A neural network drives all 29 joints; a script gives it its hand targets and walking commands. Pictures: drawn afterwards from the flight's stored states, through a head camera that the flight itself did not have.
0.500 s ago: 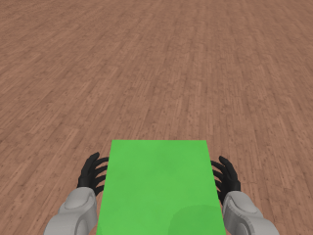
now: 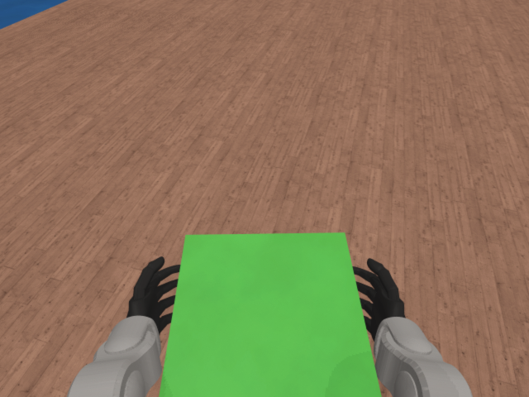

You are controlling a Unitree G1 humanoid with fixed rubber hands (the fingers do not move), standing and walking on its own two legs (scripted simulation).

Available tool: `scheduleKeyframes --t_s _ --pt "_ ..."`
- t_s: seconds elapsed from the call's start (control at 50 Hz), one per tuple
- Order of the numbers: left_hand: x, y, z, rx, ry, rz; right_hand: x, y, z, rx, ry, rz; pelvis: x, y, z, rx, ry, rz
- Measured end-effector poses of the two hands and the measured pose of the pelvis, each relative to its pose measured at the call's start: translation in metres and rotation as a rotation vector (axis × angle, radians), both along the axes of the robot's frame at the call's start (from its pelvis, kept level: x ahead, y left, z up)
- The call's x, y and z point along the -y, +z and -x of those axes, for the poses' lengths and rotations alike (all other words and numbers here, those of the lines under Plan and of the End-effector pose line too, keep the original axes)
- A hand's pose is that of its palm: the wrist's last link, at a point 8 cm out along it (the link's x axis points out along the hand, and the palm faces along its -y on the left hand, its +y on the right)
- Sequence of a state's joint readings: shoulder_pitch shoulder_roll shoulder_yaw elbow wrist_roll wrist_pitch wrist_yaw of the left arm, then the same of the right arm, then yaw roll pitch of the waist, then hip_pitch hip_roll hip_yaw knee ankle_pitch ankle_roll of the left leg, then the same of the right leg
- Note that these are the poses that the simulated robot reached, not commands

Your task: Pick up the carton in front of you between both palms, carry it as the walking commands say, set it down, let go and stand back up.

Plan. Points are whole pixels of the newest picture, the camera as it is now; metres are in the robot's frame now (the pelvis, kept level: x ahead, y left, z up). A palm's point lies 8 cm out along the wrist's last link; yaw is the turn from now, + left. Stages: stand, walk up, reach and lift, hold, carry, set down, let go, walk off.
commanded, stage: carry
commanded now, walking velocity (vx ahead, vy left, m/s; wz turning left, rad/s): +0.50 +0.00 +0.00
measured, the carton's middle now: (266, 342) +0.22 +0.00 +0.01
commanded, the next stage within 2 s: none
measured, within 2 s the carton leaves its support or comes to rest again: neither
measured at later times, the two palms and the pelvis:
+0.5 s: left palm (176, 154) +0.56 +0.19 +0.07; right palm (327, 158) +0.54 -0.11 +0.08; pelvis +0.32 +0.05 +0.00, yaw -3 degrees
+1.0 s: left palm (199, 109) +0.73 +0.17 +0.07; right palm (326, 110) +0.73 -0.13 +0.07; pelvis +0.50 +0.02 -0.02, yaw +0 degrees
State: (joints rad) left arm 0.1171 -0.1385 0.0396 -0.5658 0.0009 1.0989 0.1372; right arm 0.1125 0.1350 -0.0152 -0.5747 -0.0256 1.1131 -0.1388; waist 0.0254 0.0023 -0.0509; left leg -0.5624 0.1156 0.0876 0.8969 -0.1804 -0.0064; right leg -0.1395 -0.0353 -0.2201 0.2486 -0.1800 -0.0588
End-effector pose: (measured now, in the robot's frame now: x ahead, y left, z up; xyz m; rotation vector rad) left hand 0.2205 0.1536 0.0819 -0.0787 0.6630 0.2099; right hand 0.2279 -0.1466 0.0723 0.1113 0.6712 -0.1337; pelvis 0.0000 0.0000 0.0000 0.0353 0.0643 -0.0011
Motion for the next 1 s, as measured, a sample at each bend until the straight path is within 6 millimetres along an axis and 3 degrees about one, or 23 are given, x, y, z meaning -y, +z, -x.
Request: scheduleKeyframes --t_s 0.14,0.26,0.34,0.46,0.62,0.74,1.0 --pt "-0.005 0.005 -0.104 0.062 -0.051 0.009 -0.005 0.008 -0.09 0.062 -0.051 0.011 -0.015 -0.009 -0.099 0.002 -0.015 0.017" --pt "-0.027 -0.026 -0.204 0.058 -0.068 0.049 -0.027 -0.011 -0.184 0.057 -0.072 0.045 -0.039 -0.036 -0.196 0.023 -0.048 0.019" --pt "-0.033 -0.034 -0.257 -0.029 -0.097 0.055 -0.034 -0.017 -0.227 -0.03 -0.101 0.054 -0.052 -0.024 -0.239 0.013 -0.068 0.036" --pt "-0.036 -0.019 -0.324 -0.029 -0.12 0.065 -0.037 0.002 -0.287 -0.032 -0.123 0.069 -0.057 -0.002 -0.302 -0.002 -0.06 0.076" --pt "-0.032 0.0 -0.398 0.058 -0.061 0.054 -0.032 0.017 -0.379 0.056 -0.059 0.057 -0.04 -0.004 -0.386 0.005 -0.041 0.057" --pt "-0.011 -0.001 -0.456 0.068 -0.057 -0.005 -0.011 0.0 -0.44 0.067 -0.054 0.001 -0.021 -0.02 -0.447 0.021 -0.02 0.054" --pt "-0.016 -0.014 -0.509 0.023 -0.029 0.011 -0.016 -0.006 -0.502 0.022 -0.021 0.027 -0.018 -0.019 -0.503 -0.003 0.0 0.054"
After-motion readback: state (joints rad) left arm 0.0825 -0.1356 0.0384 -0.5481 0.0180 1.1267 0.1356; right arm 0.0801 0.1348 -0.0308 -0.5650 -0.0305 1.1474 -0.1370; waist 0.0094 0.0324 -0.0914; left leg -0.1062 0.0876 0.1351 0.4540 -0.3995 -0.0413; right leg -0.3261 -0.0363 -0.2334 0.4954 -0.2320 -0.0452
